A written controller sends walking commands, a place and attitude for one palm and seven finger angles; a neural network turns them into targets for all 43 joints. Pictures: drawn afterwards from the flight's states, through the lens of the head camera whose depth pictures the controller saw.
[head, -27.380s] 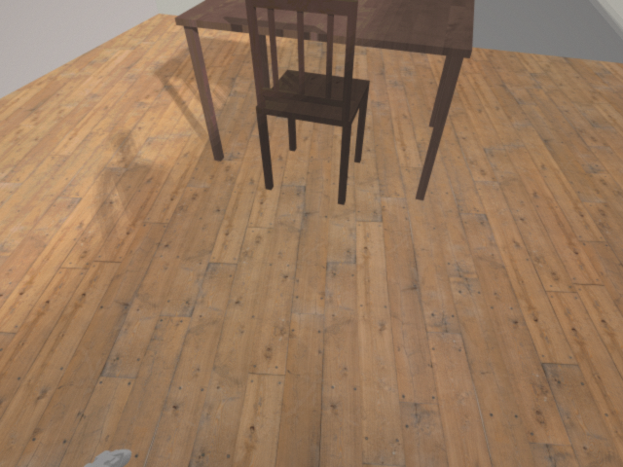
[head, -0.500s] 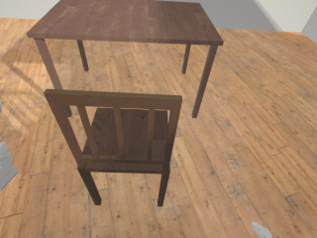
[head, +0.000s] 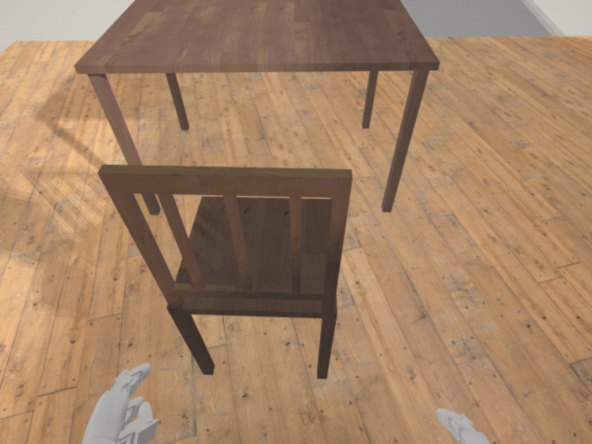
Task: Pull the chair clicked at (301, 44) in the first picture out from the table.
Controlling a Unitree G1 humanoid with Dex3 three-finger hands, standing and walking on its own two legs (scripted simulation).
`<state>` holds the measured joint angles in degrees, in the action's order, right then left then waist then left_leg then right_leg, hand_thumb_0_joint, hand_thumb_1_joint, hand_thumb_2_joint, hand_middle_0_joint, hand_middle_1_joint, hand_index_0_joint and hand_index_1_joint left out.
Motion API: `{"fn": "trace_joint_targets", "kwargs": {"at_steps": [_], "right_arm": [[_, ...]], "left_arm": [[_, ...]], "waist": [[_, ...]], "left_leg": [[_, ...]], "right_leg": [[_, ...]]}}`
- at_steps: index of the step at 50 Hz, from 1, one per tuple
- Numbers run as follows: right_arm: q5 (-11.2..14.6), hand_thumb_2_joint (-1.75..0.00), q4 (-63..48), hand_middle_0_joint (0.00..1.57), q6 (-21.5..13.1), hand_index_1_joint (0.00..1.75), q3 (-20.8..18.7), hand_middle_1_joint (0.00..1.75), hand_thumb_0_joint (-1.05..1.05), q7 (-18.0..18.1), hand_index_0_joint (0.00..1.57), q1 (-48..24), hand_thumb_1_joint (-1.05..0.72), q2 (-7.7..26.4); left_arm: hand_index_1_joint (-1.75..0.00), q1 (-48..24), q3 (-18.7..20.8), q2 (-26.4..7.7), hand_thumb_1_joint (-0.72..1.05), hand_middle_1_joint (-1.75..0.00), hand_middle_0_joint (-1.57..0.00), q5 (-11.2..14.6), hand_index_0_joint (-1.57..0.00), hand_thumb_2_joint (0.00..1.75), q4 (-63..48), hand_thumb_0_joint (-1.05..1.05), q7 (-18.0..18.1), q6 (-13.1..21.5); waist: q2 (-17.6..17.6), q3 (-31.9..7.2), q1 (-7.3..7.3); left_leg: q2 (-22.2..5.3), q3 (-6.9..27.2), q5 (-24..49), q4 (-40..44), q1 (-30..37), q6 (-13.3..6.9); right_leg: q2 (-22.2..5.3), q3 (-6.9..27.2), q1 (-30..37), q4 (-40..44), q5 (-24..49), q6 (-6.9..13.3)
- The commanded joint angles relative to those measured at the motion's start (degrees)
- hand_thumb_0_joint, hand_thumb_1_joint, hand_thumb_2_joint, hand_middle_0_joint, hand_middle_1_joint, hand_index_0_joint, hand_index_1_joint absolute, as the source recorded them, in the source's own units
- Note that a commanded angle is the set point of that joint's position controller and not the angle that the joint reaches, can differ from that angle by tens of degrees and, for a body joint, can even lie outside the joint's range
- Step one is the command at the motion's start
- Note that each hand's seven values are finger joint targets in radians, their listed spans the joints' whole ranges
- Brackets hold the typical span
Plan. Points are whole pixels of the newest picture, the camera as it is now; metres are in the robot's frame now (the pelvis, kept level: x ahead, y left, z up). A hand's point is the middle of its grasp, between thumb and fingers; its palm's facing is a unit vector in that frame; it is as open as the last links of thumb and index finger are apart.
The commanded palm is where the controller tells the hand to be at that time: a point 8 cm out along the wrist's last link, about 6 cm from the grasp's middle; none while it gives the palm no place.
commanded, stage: let the arm hang, fingers relaxed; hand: left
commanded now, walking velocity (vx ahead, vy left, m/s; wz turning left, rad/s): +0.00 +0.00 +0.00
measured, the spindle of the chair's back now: (240, 247) +0.48 +0.14 -0.08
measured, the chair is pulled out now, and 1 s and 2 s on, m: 0.61 0.61 0.61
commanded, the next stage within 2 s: look to check the result in 0.92 s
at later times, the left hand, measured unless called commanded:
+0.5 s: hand out of the picture -0.04 +0.18 -0.16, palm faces +0.02 -0.97 -0.25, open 7.3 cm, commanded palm none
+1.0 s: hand out of the picture -0.01 +0.13 -0.17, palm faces +0.04 -0.98 -0.17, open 7.3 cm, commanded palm none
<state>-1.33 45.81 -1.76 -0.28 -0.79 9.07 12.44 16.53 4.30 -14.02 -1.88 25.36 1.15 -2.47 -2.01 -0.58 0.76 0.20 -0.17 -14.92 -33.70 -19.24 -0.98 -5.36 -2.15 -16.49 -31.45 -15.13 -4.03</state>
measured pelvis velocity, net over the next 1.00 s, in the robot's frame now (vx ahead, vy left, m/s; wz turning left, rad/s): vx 0.00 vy -0.03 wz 0.01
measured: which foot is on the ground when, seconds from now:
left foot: down 0.00-1.00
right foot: down 0.00-1.00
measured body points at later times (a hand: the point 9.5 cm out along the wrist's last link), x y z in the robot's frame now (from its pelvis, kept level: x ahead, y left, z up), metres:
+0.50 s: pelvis +0.00 -0.02 +0.01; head +0.01 -0.02 +0.46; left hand -0.04 +0.23 -0.14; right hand -0.02 -0.23 -0.16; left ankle +0.03 +0.11 -0.73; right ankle +0.01 -0.17 -0.73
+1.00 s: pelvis +0.00 -0.03 +0.01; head +0.01 -0.03 +0.46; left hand -0.01 +0.19 -0.15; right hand -0.02 -0.24 -0.15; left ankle +0.03 +0.11 -0.73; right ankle +0.01 -0.17 -0.73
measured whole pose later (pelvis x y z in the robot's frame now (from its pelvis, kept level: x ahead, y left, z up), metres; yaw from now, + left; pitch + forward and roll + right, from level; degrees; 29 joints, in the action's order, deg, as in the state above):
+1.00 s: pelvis +0.00 -0.03 +0.01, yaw +0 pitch -1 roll +0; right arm -0.9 60.1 0.0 -0.5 1.4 20.0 6.4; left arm 18.6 -0.7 -7.8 -0.4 59.8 1.8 -0.7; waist -0.3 2.2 0.0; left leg -1.9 1.4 -12.4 -28.9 -15.5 1.4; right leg -3.1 -3.8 -13.1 -28.0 -13.7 -1.4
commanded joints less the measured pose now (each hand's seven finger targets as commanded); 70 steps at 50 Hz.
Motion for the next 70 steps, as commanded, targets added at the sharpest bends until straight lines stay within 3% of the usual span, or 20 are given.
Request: {"fn": "trace_joint_targets", "kwargs": {"at_steps": [1, 4, 6, 7, 9, 11, 15, 19, 24, 26, 32, 37, 42, 50, 51, 54, 56, 65, 66, 70], "right_arm": [[0.2, -0.9, -2.9, 0.2, 0.1, 0.3, -1.8, 0.3, 0.0, 0.8, 0.2, 3.4, -0.9, 7.2], [0.4, -0.9, 0.2, 0.2, 0.3, 0.3, -1.2, 0.3, 0.0, 1.1, 0.2, 3.8, -0.9, 6.2], [0.7, -0.9, 2.2, 0.2, 0.7, 0.3, -1.1, 0.3, 0.0, 1.3, 0.2, 5.3, -0.9, 5.7], [0.2, -0.9, 2.6, 0.2, 0.7, 0.3, -1.5, 0.3, 0.0, 1.5, 0.2, 6.9, -0.9, 4.4], [0.4, -0.9, 4.0, 0.2, 1.1, 0.3, -1.4, 0.3, 0.0, 1.6, 0.2, 8.2, -0.9, 4.3], [0.5, -0.9, 5.1, 0.2, 1.5, 0.3, -1.7, 0.3, 0.0, 1.7, 0.2, 10.1, -0.9, 3.9], [0.5, -0.9, 7.0, 0.2, 1.6, 0.3, -2.0, 0.3, 0.0, 1.7, 0.2, 13.5, -0.9, 3.8], [0.5, -0.9, 8.8, 0.2, 1.7, 0.3, -1.9, 0.3, 0.0, 1.8, 0.2, 15.4, -0.9, 3.0], [0.6, -0.9, 10.6, 0.2, 1.5, 0.3, -1.5, 0.3, 0.0, 1.9, 0.2, 16.6, -0.9, 1.6], [0.7, -0.9, 11.3, 0.2, 1.5, 0.3, -1.4, 0.3, 0.0, 2.0, 0.2, 16.3, -0.9, 1.1], [0.7, -0.9, 12.2, 0.2, 1.1, 0.3, -1.1, 0.3, 0.0, 2.2, 0.2, 16.0, -0.9, -0.3], [0.7, -0.9, 12.7, 0.2, 1.2, 0.3, -1.1, 0.3, 0.0, 2.3, 0.2, 15.9, -0.9, -1.1], [0.6, -0.9, 12.9, 0.2, 1.2, 0.3, -1.2, 0.3, 0.0, 2.6, 0.2, 15.6, -0.9, -1.2], [0.6, -0.9, 12.7, 0.2, 1.1, 0.3, -1.3, 0.3, 0.0, 2.7, 0.2, 16.2, -0.9, -1.0], [0.7, -0.9, 12.9, 0.2, 1.2, 0.3, -1.3, 0.3, 0.0, 2.7, 0.2, 15.7, -0.9, -1.2], [0.7, -0.9, 13.0, 0.2, 1.0, 0.3, -1.3, 0.3, 0.0, 2.7, 0.2, 16.1, -0.9, -1.0], [0.7, -0.9, 13.2, 0.2, 1.2, 0.3, -1.3, 0.3, 0.0, 2.8, 0.2, 15.4, -0.9, -1.3], [0.6, -0.9, 13.2, 0.2, 1.2, 0.3, -1.3, 0.3, 0.0, 2.7, 0.2, 16.0, -0.9, -1.1], [0.7, -0.9, 13.2, 0.2, 1.4, 0.3, -1.4, 0.3, 0.0, 2.8, 0.2, 15.4, -0.9, -1.4], [0.7, -0.9, 13.1, 0.2, 1.0, 0.3, -1.3, 0.3, 0.0, 2.7, 0.2, 16.1, -0.9, -1.2]], "left_arm": [[-0.3, 2.2, -1.3, -6.0, 0.9, -0.3, -0.2, 0.2, -0.2, 0.9, 5.3, 0.0, -0.2, 1.7], [-0.3, 3.8, -2.4, -6.1, 0.9, -0.3, -0.2, 0.7, -0.2, 0.9, 13.8, 0.0, 0.2, 1.7], [-0.3, 4.4, -2.9, -6.0, 0.9, -0.3, -0.2, 0.8, -0.2, 0.9, 18.2, 0.0, 0.2, 1.9], [-0.3, 5.2, -1.9, -3.9, 0.9, -0.3, -0.2, 0.6, -0.2, 0.9, 18.8, 0.0, 0.4, 1.9], [-0.3, 5.1, -2.8, -4.3, 0.9, -0.3, -0.2, 1.0, -0.2, 0.9, 21.9, 0.0, 0.4, 1.8], [-0.3, 4.7, -3.0, -3.8, 0.9, -0.3, -0.2, 1.0, -0.2, 0.9, 24.0, 0.0, 0.2, 1.7], [-0.3, 5.2, -3.5, -3.2, 0.9, -0.3, -0.2, 1.2, -0.2, 0.9, 27.7, 0.0, 0.1, 1.9], [-0.3, 5.8, -3.8, -3.1, 0.9, -0.3, -0.2, 1.2, -0.2, 0.9, 29.7, 0.0, 0.3, 1.9], [-0.3, 7.0, -4.0, -2.3, 0.9, -0.3, -0.2, 1.4, -0.2, 0.9, 31.3, 0.0, 0.6, 2.1], [-0.3, 7.0, -4.1, -1.9, 0.9, -0.3, -0.2, 1.4, -0.2, 0.9, 31.8, 0.0, 0.7, 2.0], [-0.3, 7.9, -4.1, -0.8, 0.9, -0.3, -0.2, 1.4, -0.2, 0.9, 32.5, 0.0, 1.0, 2.4], [-0.3, 7.2, -3.9, 0.1, 0.9, -0.3, -0.2, 1.3, -0.2, 0.9, 32.5, 0.0, 1.0, 2.5], [-0.3, 7.0, -3.7, 0.6, 0.9, -0.3, -0.2, 1.3, -0.2, 0.9, 33.1, 0.0, 1.0, 2.3], [-0.3, 6.4, -3.5, 0.9, 0.9, -0.3, -0.2, 1.4, -0.2, 0.9, 32.9, 0.0, 0.9, 2.5], [-0.3, 6.1, -3.6, 0.7, 0.9, -0.3, -0.2, 1.4, -0.2, 0.9, 33.0, 0.0, 0.9, 2.4], [-0.3, 6.3, -3.5, 1.0, 0.9, -0.3, -0.2, 1.4, -0.2, 0.9, 33.0, 0.0, 0.9, 2.5], [-0.3, 5.9, -3.6, 0.9, 0.9, -0.3, -0.2, 1.4, -0.2, 0.9, 33.0, 0.0, 0.9, 2.4], [-0.3, 6.4, -3.5, 0.8, 0.9, -0.3, -0.2, 1.4, -0.2, 0.9, 33.1, 0.0, 0.9, 2.4], [-0.3, 6.1, -3.6, 0.9, 0.9, -0.3, -0.2, 1.4, -0.2, 0.9, 33.2, 0.0, 0.9, 2.3], [-0.3, 6.3, -3.5, 1.0, 0.9, -0.3, -0.2, 1.4, -0.2, 0.9, 33.1, 0.0, 0.9, 2.5]], "waist": [[7.3, -3.5, -0.83], [-4.8, -1.9, -1.21], [-7.8, 1.0, -1.27], [-10.0, -0.7, -1.02], [-12.2, 0.0, -0.97], [-7.6, 3.3, -0.94], [1.1, 3.3, -0.73], [4.5, 4.7, -0.55], [5.0, 5.0, -0.61], [2.9, 7.2, -0.71], [1.8, 5.8, -1.0], [2.1, 6.6, -0.82], [-0.8, 7.0, -0.98], [1.3, 3.8, -0.74], [1.9, 6.3, -0.87], [2.3, 3.7, -0.77], [1.2, 7.0, -0.87], [1.0, 5.1, -0.75], [1.1, 7.6, -0.8], [0.9, 4.4, -0.77]], "left_leg": [[-4.1, 6.1, 16.7, 5.8, 4.2, -1.8], [-4.2, 5.5, 12.2, 8.2, 3.9, -1.4], [-4.2, 5.6, 7.3, 9.6, 2.9, -1.4], [-4.5, 5.9, 6.5, 9.8, 3.2, -1.5], [-4.6, 6.2, 1.5, 11.1, 2.1, -1.3], [-5.1, 7.2, -4.3, 13.3, -0.2, -1.6], [-5.0, 7.3, -6.4, 13.0, 0.3, -1.7], [-4.4, 6.1, -6.2, 12.0, 0.9, -1.6], [-4.2, 5.1, -2.7, 10.9, 2.0, -1.6], [-4.4, 5.0, -2.5, 11.5, 1.4, -1.7], [-4.3, 4.3, 2.2, 10.5, 2.2, -1.4], [-4.4, 4.0, 3.0, 10.3, 2.5, -1.2], [-4.7, 4.6, 1.2, 11.1, 1.7, -1.3], [-4.6, 4.8, 1.9, 10.8, 3.3, -1.2], [-4.7, 4.6, 1.3, 11.2, 2.3, -1.3], [-4.8, 4.7, 3.4, 10.6, 3.7, -1.3], [-4.7, 4.7, 1.7, 11.3, 2.4, -1.3], [-4.5, 5.0, -0.4, 11.3, 2.6, -1.2], [-4.6, 5.0, -1.5, 11.9, 1.6, -1.4], [-4.7, 5.1, 1.1, 11.4, 2.7, -1.3]], "right_leg": [[-1.1, 2.3, 4.6, 3.8, 9.8, 5.6], [-0.4, 2.7, 5.2, 5.3, 5.1, 4.9], [0.1, 2.3, 4.8, 7.4, 3.5, 5.1], [0.0, 1.6, 5.9, 7.4, 3.7, 5.3], [0.3, 1.2, 6.2, 7.9, 1.7, 5.5], [0.9, 0.4, 5.3, 8.9, -0.2, 5.7], [0.0, 1.1, 3.9, 9.7, -2.4, 5.9], [-0.6, 1.8, 1.2, 10.7, -6.0, 6.2], [-0.9, 2.2, -0.1, 10.6, -5.1, 6.3], [-0.6, 2.1, -1.0, 10.7, -4.8, 6.5], [-0.8, 2.5, 0.5, 9.9, -0.9, 6.5], [-0.8, 2.2, 0.0, 10.2, -0.7, 6.4], [-0.4, 2.0, 0.7, 10.1, -0.4, 6.4], [-0.5, 1.7, 2.2, 10.0, 0.0, 6.5], [-0.3, 1.5, 1.2, 10.5, -0.4, 6.6], [-0.6, 1.6, 2.3, 10.0, 1.0, 6.5], [-0.2, 1.4, 0.9, 10.6, -0.3, 6.6], [-0.4, 1.6, 1.5, 10.3, -1.6, 6.5], [0.0, 1.4, 0.4, 10.8, -2.2, 6.7], [-0.4, 1.3, 2.4, 9.8, 0.1, 6.5]]}}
